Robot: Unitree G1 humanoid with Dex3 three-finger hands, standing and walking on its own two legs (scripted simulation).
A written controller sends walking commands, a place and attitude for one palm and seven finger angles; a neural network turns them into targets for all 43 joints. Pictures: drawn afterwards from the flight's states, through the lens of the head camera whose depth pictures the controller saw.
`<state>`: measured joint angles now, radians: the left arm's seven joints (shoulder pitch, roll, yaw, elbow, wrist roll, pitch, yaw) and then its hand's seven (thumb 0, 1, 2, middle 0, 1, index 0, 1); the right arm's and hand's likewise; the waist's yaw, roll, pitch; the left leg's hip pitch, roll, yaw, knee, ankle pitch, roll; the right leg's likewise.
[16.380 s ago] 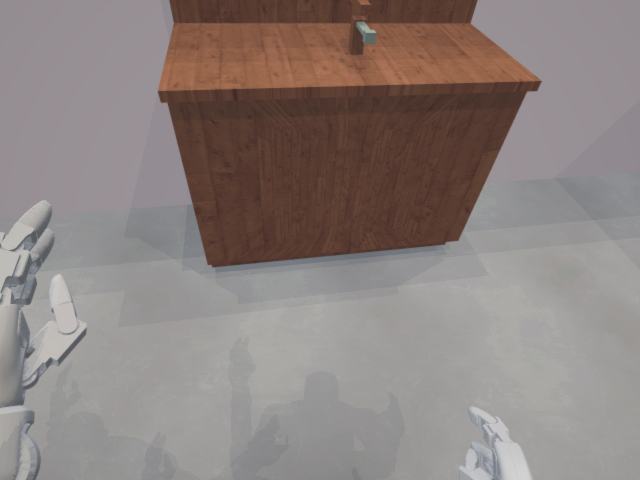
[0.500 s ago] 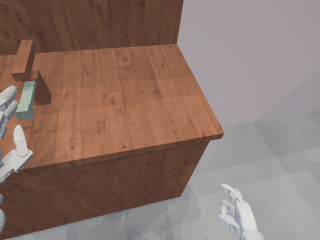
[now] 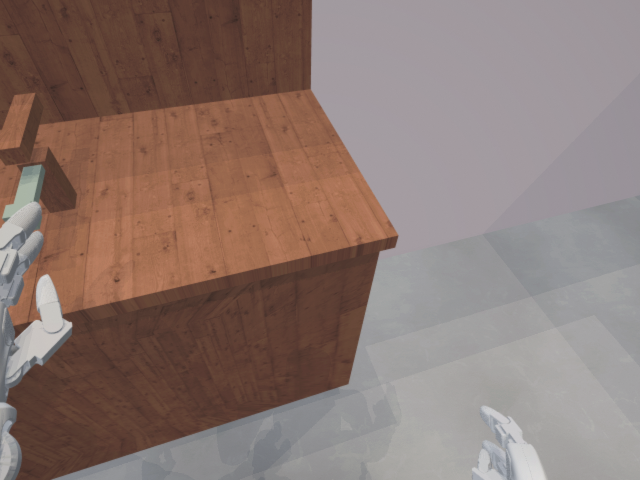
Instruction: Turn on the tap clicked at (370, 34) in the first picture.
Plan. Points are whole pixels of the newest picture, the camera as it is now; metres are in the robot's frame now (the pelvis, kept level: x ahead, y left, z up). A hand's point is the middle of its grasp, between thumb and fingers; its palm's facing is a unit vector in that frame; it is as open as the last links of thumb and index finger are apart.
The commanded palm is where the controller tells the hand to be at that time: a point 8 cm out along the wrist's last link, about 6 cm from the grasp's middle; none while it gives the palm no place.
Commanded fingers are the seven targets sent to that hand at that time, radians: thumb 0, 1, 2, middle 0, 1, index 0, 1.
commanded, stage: come to a stop and stand still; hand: left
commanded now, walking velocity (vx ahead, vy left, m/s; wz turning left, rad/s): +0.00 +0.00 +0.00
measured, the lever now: (22, 217) +0.38 +0.41 +0.11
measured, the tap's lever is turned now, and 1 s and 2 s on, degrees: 0 0 0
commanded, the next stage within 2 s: look again from close up in 1.58 s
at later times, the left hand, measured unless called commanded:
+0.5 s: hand (9, 331) +0.20 +0.29 +0.16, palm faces +0.42 -0.83 -0.38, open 7.4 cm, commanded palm +0.14 +0.31 +0.18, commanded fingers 0.00 0.90 0.90 -0.20 -0.30 -0.20 -0.30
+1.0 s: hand (32, 270) +0.26 +0.30 +0.17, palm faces +0.37 -0.84 -0.40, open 7.4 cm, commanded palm +0.20 +0.33 +0.18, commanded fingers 0.00 0.90 0.90 -0.20 -0.30 -0.20 -0.30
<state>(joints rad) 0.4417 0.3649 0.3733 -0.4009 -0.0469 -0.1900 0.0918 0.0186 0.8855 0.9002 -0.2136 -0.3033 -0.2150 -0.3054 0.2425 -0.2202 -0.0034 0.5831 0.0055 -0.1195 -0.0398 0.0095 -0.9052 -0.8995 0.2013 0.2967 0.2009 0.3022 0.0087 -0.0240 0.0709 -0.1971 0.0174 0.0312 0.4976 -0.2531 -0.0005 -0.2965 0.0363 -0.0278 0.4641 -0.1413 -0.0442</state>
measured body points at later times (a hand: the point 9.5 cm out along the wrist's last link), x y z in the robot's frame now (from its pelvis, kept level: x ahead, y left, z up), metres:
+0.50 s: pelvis -0.02 +0.03 +0.00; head -0.02 +0.05 +0.45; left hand +0.17 +0.33 +0.18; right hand +0.14 -0.18 -0.08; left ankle +0.01 +0.13 -0.74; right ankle +0.06 -0.08 -0.73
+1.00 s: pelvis +0.04 +0.05 +0.00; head +0.08 +0.08 +0.45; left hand +0.24 +0.34 +0.19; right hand +0.24 -0.16 -0.07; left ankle +0.01 +0.13 -0.74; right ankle +0.06 -0.08 -0.74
